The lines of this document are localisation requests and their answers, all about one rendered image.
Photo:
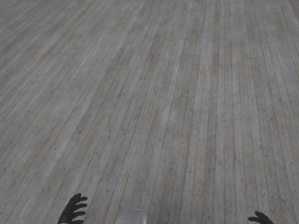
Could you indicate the robot left hand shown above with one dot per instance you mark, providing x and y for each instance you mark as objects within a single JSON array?
[{"x": 68, "y": 213}]

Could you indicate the left robot thigh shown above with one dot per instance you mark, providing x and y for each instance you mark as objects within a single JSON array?
[{"x": 132, "y": 216}]

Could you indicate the robot right hand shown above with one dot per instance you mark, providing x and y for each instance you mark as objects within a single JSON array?
[{"x": 261, "y": 218}]

